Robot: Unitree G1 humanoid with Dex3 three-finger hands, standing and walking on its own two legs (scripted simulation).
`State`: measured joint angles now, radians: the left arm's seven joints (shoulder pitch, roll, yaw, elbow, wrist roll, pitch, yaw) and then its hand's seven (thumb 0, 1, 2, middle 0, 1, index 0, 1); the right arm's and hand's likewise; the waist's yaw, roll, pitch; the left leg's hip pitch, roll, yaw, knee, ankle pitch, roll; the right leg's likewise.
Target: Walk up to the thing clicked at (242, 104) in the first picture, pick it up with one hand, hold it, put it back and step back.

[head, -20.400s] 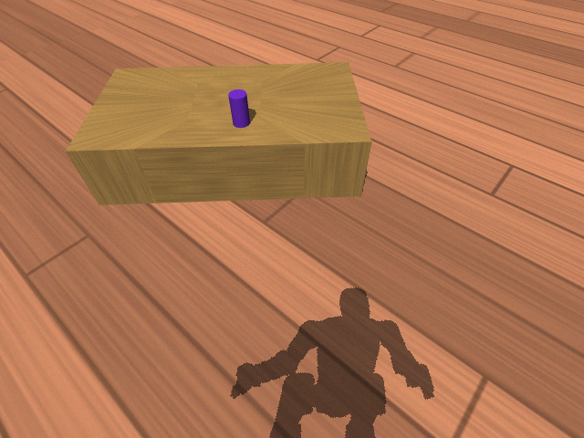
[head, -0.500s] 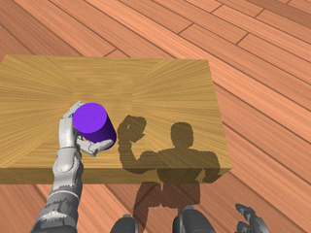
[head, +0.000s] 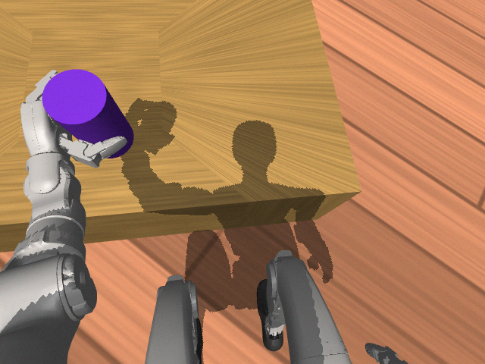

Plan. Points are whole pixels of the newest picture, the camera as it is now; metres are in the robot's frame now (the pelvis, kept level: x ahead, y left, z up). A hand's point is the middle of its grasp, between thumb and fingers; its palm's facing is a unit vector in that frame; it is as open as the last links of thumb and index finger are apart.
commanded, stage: crouch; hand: left
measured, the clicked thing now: (95, 120) +0.50 +0.18 +0.01
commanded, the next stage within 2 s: lower in 0.66 s
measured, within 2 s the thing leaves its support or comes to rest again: rests again in 2.00 s
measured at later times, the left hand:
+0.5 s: hand (98, 120) +0.53 +0.20 -0.06, palm faces +0.13 -0.99 +0.00, open 10.8 cm
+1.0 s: hand (107, 126) +0.55 +0.20 -0.10, palm faces +0.14 -0.99 -0.01, open 10.8 cm
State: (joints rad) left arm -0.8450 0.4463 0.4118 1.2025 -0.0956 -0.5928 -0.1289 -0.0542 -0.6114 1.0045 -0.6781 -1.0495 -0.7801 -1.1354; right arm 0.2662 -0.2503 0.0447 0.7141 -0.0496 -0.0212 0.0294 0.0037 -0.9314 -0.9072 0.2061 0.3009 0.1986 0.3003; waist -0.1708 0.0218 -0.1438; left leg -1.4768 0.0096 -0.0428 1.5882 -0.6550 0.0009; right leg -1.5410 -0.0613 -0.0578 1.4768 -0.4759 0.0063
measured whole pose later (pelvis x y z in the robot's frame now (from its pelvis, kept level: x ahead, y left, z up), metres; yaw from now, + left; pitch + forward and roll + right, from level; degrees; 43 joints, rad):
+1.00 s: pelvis -0.02 +0.01 -0.10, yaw -1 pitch +38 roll -5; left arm -1.09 0.61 0.45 1.30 0.00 -0.51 -0.10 -0.05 -0.61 1.00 -0.68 -1.05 -0.78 -1.14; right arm 0.27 -0.28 0.10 0.66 -0.08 -0.02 0.04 0.00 -0.93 -0.91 0.21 0.30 0.20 0.30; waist -0.25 0.03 -0.13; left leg -1.88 -0.01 -0.06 1.93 -0.71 0.01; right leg -1.93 -0.08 -0.05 1.79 -0.51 0.02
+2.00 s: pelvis -0.04 +0.01 -0.18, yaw -2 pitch +37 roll -8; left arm -1.20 0.70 0.43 1.29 0.05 -0.45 -0.10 -0.05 -0.61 0.99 -0.69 -1.04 -0.79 -1.12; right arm 0.25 -0.31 0.14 0.63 -0.10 0.03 0.06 0.00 -0.91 -0.90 0.21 0.30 0.20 0.30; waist -0.30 0.02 -0.05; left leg -2.12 -0.04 -0.08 2.19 -0.71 0.02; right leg -2.15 -0.10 -0.06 2.01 -0.49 0.02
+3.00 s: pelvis -0.03 +0.02 -0.10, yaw -2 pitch +37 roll -6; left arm -1.26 0.82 0.45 1.26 0.01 -0.28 -0.18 -0.02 -0.59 0.10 -0.06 -0.06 -0.05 -0.06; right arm 0.27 -0.29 0.12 0.61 -0.03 0.05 0.01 0.00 -0.90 -0.90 0.21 0.30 0.20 0.30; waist -0.25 0.04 -0.12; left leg -1.90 -0.02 -0.05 1.95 -0.69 0.04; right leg -1.94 -0.08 -0.05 1.78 -0.48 0.03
